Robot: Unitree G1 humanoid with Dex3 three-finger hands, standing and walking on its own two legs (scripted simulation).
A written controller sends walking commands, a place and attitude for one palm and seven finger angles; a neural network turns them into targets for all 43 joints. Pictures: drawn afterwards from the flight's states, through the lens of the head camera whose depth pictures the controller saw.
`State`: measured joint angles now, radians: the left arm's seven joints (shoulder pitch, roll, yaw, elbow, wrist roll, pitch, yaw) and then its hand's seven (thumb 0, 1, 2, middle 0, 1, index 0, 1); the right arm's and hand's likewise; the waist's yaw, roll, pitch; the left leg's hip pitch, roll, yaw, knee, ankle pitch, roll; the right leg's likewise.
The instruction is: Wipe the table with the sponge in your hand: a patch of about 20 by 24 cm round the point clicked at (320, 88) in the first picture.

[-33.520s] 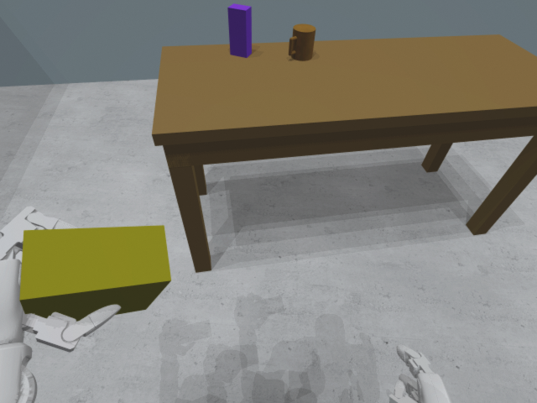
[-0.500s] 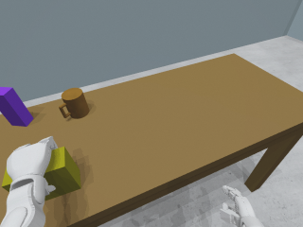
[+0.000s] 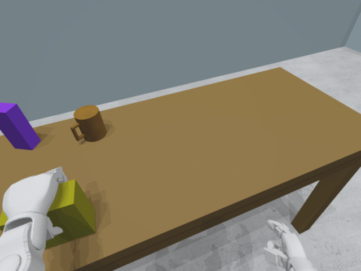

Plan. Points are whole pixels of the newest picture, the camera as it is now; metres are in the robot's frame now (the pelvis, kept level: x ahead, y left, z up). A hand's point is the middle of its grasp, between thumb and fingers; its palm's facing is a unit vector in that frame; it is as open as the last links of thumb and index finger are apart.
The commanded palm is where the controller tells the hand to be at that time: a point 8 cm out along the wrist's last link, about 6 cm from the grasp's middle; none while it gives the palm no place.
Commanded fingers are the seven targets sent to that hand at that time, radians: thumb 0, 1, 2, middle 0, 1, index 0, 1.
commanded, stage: lift the sponge slowly off the table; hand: left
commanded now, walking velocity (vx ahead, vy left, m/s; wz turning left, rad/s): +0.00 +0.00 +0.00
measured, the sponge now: (58, 221) +0.20 +0.32 +0.01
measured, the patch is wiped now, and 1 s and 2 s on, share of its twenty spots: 1.00 1.00 1.00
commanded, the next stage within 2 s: bring the sponge back beside the body in 1.66 s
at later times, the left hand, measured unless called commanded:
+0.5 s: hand (37, 204) +0.19 +0.32 +0.10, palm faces +0.05 -0.09 -0.99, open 10.5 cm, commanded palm +0.16 +0.31 +0.17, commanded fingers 0.00 0.10 1.30 -1.20 -1.60 -1.20 -1.60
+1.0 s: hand (35, 193) +0.20 +0.31 +0.13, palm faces +0.09 -0.08 -0.99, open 10.5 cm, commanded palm +0.16 +0.30 +0.20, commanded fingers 0.00 0.10 1.30 -1.20 -1.60 -1.20 -1.60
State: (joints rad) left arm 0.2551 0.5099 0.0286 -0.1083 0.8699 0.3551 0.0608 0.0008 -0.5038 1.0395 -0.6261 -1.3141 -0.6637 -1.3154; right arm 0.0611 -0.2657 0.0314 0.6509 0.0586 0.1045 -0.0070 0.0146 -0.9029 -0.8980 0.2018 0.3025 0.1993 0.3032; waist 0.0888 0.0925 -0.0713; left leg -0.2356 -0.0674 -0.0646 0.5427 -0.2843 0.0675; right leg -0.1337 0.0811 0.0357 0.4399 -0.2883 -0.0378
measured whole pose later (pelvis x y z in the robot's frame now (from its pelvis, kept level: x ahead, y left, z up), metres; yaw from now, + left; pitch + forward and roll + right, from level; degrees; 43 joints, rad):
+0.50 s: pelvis -0.02 -0.01 +0.00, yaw +1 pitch -4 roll -2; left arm 0.11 0.55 0.02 -0.05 0.87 0.37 -0.01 0.00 -0.52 1.04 -0.66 -1.28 -0.70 -1.28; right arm 0.02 -0.25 0.06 0.67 0.06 0.09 -0.04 0.01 -0.90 -0.90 0.20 0.30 0.20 0.30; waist 0.11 0.10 -0.04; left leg -0.20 -0.07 -0.08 0.50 -0.23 0.05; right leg -0.10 0.08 0.02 0.41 -0.25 -0.05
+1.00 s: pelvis -0.03 -0.02 +0.00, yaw +1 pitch -4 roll -1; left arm 0.08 0.57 0.04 -0.11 0.84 0.41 -0.07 0.00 -0.52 1.04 -0.66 -1.28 -0.70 -1.28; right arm 0.03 -0.27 0.05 0.68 0.07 0.09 -0.04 0.02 -0.90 -0.90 0.20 0.30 0.20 0.30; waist 0.11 0.12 -0.04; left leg -0.19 -0.06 -0.08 0.48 -0.21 0.05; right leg -0.10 0.08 0.02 0.42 -0.24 -0.05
